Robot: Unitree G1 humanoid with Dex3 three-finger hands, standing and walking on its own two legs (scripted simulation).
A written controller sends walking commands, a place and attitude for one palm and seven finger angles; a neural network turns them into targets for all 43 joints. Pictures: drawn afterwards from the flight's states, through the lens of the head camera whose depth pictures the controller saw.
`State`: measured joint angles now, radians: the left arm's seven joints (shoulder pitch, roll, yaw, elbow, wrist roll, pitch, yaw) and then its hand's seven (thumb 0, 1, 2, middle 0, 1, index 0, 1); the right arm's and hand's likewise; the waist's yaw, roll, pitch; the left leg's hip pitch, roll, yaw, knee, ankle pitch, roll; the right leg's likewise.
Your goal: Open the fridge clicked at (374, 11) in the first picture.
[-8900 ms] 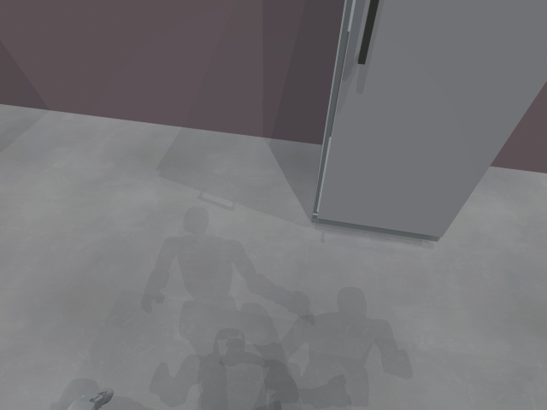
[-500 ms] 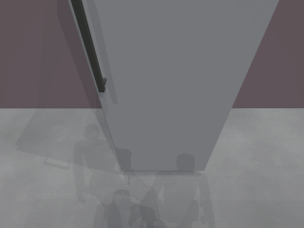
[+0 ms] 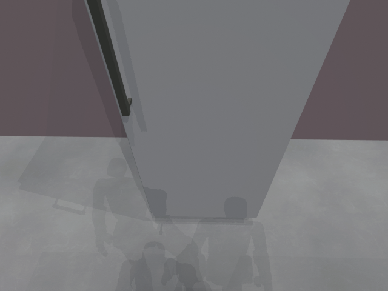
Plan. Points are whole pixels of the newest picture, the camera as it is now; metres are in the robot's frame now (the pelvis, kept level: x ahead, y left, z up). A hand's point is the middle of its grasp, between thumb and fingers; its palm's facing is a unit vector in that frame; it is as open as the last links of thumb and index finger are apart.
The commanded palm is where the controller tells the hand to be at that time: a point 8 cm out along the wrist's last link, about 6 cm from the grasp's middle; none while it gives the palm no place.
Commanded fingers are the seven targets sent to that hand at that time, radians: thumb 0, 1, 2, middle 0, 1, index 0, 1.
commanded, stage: look again from close up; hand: left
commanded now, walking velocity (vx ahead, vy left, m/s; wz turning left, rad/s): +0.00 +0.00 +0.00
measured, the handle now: (110, 46) +0.56 +0.22 +0.24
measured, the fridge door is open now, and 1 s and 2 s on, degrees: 0 0 0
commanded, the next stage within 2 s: shuffle to correct the standing spot in 0.24 s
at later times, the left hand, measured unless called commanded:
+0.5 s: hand out of the picture +0.02 +0.18 -0.18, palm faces +0.03 -0.98 -0.19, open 7.3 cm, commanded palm none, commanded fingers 0.00 0.90 0.90 -0.20 -0.30 -0.20 -0.30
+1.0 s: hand (117, 287) +0.17 +0.20 -0.18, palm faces +0.04 -0.97 -0.23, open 7.3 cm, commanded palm none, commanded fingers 0.00 0.90 0.90 -0.20 -0.30 -0.20 -0.30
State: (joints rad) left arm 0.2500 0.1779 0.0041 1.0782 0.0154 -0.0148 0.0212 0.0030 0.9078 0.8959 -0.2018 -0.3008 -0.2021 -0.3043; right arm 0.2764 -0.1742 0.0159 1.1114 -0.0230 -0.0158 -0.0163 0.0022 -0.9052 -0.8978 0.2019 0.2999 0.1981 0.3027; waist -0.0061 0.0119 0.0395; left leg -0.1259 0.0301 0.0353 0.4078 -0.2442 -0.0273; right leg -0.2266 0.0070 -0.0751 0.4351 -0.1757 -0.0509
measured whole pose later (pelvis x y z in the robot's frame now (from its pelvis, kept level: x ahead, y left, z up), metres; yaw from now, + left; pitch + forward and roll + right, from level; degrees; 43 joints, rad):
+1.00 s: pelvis +0.11 +0.02 -0.01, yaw +1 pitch -1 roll +0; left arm 0.21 0.14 0.04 1.01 0.03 -0.06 0.03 0.01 0.92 0.90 -0.20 -0.30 -0.20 -0.30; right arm 0.42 -0.10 0.00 1.15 0.00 -0.01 -0.03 0.00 -0.90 -0.90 0.20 0.30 0.20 0.30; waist -0.02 0.03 0.09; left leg -0.22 0.01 0.04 0.86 -0.55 0.01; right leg -0.30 -0.02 -0.15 0.62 -0.31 -0.07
